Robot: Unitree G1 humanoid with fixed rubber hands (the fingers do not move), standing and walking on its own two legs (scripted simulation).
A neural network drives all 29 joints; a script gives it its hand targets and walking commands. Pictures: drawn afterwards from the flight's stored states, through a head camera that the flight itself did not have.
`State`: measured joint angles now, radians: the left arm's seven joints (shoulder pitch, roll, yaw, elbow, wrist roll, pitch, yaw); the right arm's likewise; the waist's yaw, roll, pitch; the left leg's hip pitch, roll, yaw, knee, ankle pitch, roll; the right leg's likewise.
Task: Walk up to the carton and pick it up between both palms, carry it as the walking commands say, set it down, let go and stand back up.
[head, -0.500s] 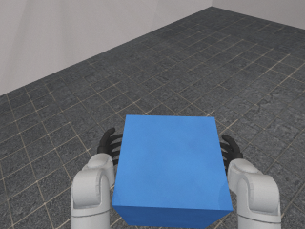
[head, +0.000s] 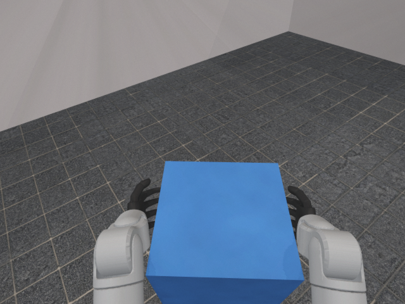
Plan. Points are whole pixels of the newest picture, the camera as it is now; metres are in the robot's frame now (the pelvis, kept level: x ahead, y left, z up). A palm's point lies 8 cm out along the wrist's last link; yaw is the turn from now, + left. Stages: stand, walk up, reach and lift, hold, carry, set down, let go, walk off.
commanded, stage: carry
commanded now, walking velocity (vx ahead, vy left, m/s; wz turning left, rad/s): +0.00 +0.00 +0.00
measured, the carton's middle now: (219, 241) +0.26 +0.00 +0.02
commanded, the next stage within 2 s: none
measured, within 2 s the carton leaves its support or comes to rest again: neither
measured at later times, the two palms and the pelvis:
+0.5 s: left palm (129, 210) +0.29 +0.17 +0.08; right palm (288, 214) +0.29 -0.13 +0.07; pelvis +0.02 +0.02 +0.00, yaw +0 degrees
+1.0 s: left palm (128, 203) +0.31 +0.18 +0.08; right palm (282, 208) +0.30 -0.12 +0.07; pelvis +0.03 +0.03 +0.00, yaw +0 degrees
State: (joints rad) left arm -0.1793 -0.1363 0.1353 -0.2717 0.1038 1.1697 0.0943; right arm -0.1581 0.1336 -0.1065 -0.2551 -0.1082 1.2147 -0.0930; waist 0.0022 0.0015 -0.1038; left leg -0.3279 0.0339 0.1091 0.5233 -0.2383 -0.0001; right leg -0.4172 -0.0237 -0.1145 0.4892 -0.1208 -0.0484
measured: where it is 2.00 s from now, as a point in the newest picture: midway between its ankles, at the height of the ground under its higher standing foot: outside the picture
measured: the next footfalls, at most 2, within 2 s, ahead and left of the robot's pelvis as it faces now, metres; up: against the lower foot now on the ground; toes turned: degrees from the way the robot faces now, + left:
none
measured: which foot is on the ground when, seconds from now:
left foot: down 0.00-1.00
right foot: down 0.00-1.00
